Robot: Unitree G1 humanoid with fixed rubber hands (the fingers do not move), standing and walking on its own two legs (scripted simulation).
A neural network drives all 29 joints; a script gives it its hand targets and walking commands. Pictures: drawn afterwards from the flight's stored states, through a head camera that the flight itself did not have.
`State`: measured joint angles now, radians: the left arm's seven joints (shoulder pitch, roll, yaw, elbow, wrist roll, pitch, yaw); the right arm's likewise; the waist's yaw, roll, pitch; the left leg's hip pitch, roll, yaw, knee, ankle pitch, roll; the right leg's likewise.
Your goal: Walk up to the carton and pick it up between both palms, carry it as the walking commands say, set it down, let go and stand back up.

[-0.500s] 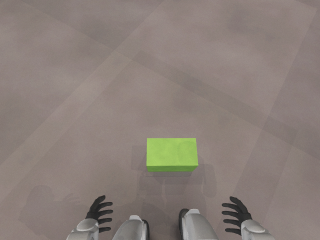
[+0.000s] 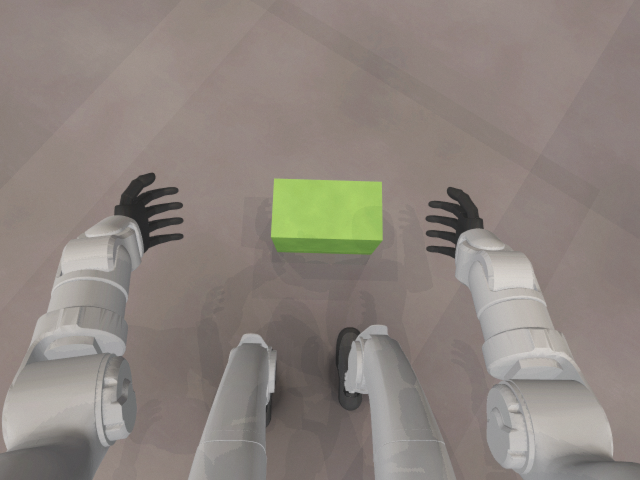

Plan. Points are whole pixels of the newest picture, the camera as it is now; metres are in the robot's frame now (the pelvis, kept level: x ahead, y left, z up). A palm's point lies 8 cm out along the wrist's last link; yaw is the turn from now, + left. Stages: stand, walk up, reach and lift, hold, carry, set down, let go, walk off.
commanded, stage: reach and lift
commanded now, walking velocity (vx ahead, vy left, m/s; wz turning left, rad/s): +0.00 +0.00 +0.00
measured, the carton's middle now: (326, 219) +0.55 -0.02 -0.58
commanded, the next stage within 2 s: none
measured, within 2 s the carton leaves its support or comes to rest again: neither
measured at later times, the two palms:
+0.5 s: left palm (153, 143) +0.54 +0.26 -0.15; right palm (444, 166) +0.52 -0.19 -0.16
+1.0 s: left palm (178, 162) +0.55 +0.25 -0.23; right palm (434, 162) +0.55 -0.20 -0.23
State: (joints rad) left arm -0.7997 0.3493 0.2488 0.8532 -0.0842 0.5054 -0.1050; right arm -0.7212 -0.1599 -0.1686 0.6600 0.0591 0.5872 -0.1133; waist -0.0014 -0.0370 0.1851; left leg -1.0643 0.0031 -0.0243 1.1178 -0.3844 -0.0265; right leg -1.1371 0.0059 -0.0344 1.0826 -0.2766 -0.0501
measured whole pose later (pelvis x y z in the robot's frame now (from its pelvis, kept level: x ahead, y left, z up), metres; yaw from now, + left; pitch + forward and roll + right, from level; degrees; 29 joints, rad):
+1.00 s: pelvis -0.01 +0.03 -0.10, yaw +2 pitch +29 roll +0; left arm -1.46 0.45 0.22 0.87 -0.16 0.29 0.08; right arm -1.47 -0.48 -0.27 0.92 0.16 0.26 -0.04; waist -0.03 0.00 0.53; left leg -1.55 -0.06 -0.02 1.53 -0.48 0.00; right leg -1.60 -0.01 0.03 1.46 -0.37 0.02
